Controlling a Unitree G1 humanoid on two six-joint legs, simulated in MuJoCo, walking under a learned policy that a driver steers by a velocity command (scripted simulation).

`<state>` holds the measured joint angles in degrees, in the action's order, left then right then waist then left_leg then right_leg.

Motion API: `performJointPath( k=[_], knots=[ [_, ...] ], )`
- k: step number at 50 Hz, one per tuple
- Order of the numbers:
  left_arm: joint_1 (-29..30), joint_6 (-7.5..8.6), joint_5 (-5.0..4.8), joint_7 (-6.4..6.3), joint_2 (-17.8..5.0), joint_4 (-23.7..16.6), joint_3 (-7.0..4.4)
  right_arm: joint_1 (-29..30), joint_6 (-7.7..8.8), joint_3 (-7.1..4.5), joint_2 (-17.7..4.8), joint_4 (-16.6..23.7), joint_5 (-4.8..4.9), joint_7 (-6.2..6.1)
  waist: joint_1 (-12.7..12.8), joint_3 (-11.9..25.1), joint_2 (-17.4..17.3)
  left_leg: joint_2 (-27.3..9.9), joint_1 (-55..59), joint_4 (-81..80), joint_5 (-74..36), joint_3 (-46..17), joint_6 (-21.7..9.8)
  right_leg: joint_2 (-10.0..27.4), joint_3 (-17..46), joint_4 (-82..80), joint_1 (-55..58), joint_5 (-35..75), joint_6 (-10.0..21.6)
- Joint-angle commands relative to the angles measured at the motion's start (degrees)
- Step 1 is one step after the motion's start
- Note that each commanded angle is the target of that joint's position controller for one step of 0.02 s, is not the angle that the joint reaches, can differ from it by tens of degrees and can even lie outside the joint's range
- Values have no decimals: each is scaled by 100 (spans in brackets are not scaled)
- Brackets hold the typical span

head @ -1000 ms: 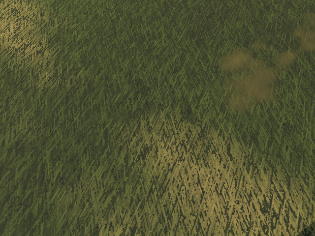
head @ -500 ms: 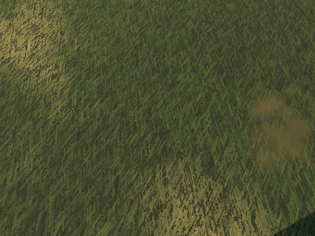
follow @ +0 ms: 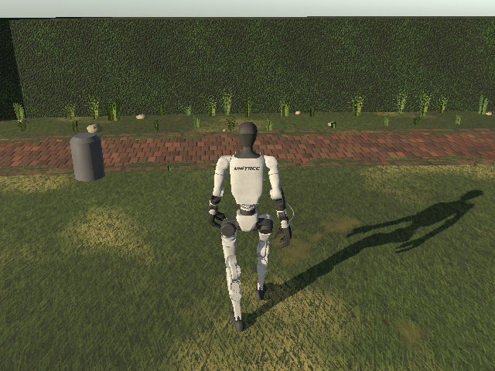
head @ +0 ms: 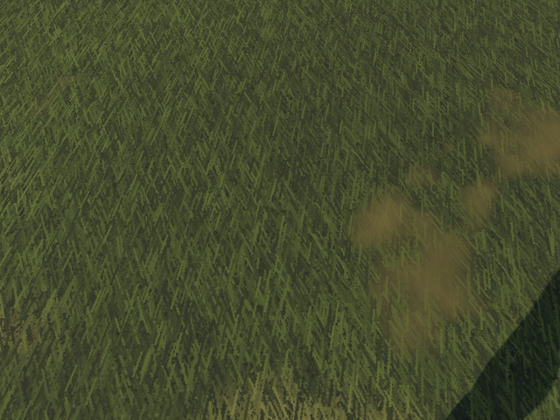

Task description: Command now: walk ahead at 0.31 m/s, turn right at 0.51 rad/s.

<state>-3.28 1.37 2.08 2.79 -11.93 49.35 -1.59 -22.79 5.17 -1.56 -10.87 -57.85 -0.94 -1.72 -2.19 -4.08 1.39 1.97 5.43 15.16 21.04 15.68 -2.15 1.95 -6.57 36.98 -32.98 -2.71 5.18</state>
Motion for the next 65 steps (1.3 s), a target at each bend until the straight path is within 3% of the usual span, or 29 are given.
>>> performJointPath(
  k=[1,2,3,4,5,6,7,8,9,12,14,18,21,25,28,30,31,32,33,34,35,38,40,42,46,60,61,63,65],
  knots=[
    [-901,104,51,-47,-431,-53,-128,6,-59,-239,-1068,223,8,-124,523,455,-799,-1507,-165,1683,-6861,-184,-279,-605,-302,-267,1147,-443,329],
    [-1504,169,85,-83,-596,119,-215,116,-103,-258,-1097,288,35,-117,779,814,-716,-1469,-403,2750,-6222,-215,-227,-691,-147,-725,1893,-129,486],
    [-2049,237,142,-156,-941,233,-347,231,-103,-277,-1108,403,97,-74,1113,1190,-293,-1184,-1243,4368,-4342,-145,-10,-214,443,-1194,2954,1280,755],
    [-1825,219,93,-214,-1626,158,-513,-366,-107,-172,-438,648,65,-8,434,1751,957,-283,-3257,6349,1711,-372,241,1599,2378,-103,4745,5806,1468],
    [-2210,119,-172,-232,-1751,56,-577,-268,-174,-208,-733,773,119,-9,766,2728,501,22,-3880,7167,1598,-1491,323,2081,3586,-673,5191,5685,2251],
    [-1648,22,-216,-306,-1550,-98,-548,148,-179,-195,-764,862,94,-6,638,2016,103,-322,-4189,7031,930,-1732,311,1905,3133,-1129,4426,4462,2089],
    [-1161,-34,-258,-336,-1159,-196,-453,465,-168,-201,-788,938,51,1,500,1199,-86,-497,-4215,6556,510,-1712,327,1591,2775,-1489,3512,3605,1819],
    [-929,-61,-269,-351,-911,-209,-386,592,-209,-229,-829,956,-27,-4,303,746,-284,-599,-4053,6128,338,-1730,372,1265,2475,-1702,2868,3271,1550],
    [-877,-71,-285,-372,-799,-233,-354,503,-326,-241,-817,976,-115,-4,175,645,-253,-650,-3718,5789,244,-1742,429,1055,2229,-1825,2381,3129,1395],
    [-914,3,-151,-318,-998,-259,-395,336,-581,-212,-613,1015,-109,-3,13,864,-161,-550,-3302,5241,39,-1685,515,702,1945,-1826,1935,3166,1166],
    [-968,1,-129,-309,-1093,-302,-424,450,-634,-223,-641,1085,-91,-2,45,982,-20,-545,-3409,4945,-189,-1692,540,619,1947,-1861,1971,2749,1045],
    [-1173,-76,-120,-333,-1024,-308,-395,932,-723,-259,-769,1231,-78,-21,260,912,273,-589,-3662,4390,-446,-1766,549,591,2176,-2089,2156,1262,812],
    [-1294,-117,-88,-354,-997,-284,-375,1178,-752,-254,-777,1290,-48,-34,388,789,357,-575,-3702,3920,-404,-1831,510,669,2400,-2200,2365,439,777],
    [-1298,-143,-28,-365,-953,-245,-330,1240,-730,-220,-729,1285,9,-53,446,662,427,-412,-3229,3206,-19,-1770,389,719,2500,-2112,2376,293,830],
    [-1210,-177,-11,-370,-946,-199,-293,1077,-699,-194,-698,1226,71,-94,408,629,478,-214,-2608,2466,294,-1657,252,744,2588,-1902,2296,653,820],
    [-1088,-207,-66,-404,-907,-154,-248,759,-659,-161,-600,1094,88,-127,209,598,387,-122,-1961,1279,-148,-1563,147,668,2590,-1642,2215,917,660],
    [-1059,-213,-111,-429,-849,-137,-212,576,-604,-135,-563,1014,63,-143,96,578,263,-226,-1387,346,-911,-1664,90,557,2537,-1503,1960,779,438],
    [-1196,-177,-146,-428,-621,-152,-138,602,-529,-158,-804,1022,-45,-172,240,628,-195,-843,-967,-92,-1213,-2332,-29,305,2362,-1231,1665,199,127],
    [-1531,-149,-218,-410,-373,-147,-83,965,-488,-199,-1234,1156,-81,-163,619,651,-1075,-1851,-841,-115,-2647,-3368,-433,-391,1668,-875,1312,-1152,-111],
    [-1356,-194,-175,-438,-579,-3,-113,1218,-467,-119,-960,1144,-49,-89,474,526,-1083,-2111,-1612,38,-3215,-3320,-866,-508,1313,-829,1836,-1843,-187],
    [-1297,-216,-154,-434,-606,62,-114,1381,-427,-47,-754,1159,-35,-40,523,480,-938,-1829,-1789,37,-3113,-3034,-817,-418,1330,-930,2204,-1600,-208],
    [-913,-203,-94,-372,-679,140,-106,1129,-413,-40,-848,944,13,-45,363,383,-1012,-1105,-1816,76,-1875,-2554,-248,-191,1548,-1632,2631,-230,-253],
    [-1109,-169,-141,-368,-720,382,-99,975,-428,-46,-843,840,52,-27,322,322,-605,-911,-1691,-5,-1338,-2432,-170,-49,1606,-1674,2559,-60,-257],
    [-1132,-156,-160,-399,-605,578,-68,913,-443,-31,-784,706,49,-38,316,170,-345,-876,-1541,62,-1345,-2372,-171,-16,1636,-1799,2422,-89,-263],
    [-1073,-137,-166,-454,-572,843,-43,842,-429,-25,-767,503,37,-28,258,257,-175,-830,-1314,169,-1638,-2291,-193,43,1666,-1908,2453,68,-267],
    [-1168,-157,-175,-516,-478,1484,61,636,-444,96,-593,-135,31,-47,254,155,-187,-737,-1332,114,-1528,-2253,-183,132,1626,-1931,2501,20,-266],
    [-1214,-163,-169,-517,-430,1521,81,571,-446,105,-578,-182,19,-42,239,263,-210,-699,-1302,26,-955,-2264,-193,80,1586,-1934,2525,-369,-253],
    [-1179,-183,-133,-505,-490,1478,49,435,-500,-6,-843,-238,6,-29,165,94,-491,-685,-1388,-130,873,-2523,-383,-273,1278,-1407,2072,-1680,-156],
    [-922,-170,-38,-431,-439,1307,43,78,-559,-98,-998,-320,11,-13,-11,-358,-891,-1272,-1436,-688,2490,-3425,-846,-548,832,-471,1088,-2400,-109]
  ],
)
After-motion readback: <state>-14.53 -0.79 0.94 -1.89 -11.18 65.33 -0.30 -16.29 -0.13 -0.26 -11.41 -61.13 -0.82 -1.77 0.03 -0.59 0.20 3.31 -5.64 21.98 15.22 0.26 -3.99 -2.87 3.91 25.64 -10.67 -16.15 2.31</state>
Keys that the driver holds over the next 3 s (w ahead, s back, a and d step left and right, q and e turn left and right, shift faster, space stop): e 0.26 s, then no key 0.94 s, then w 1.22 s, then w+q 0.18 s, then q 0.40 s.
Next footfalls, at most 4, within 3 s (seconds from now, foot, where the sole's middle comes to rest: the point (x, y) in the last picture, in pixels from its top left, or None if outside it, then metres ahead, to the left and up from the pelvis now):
0.06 right None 0.19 -0.07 -0.77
0.64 left None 0.20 0.12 -0.77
1.56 right None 0.28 -0.13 -0.77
2.04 left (307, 333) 0.66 -0.07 -0.77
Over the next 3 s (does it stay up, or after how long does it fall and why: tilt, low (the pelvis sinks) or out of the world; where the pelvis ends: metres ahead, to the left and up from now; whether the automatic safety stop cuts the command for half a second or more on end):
stays up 0.90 -0.22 0.01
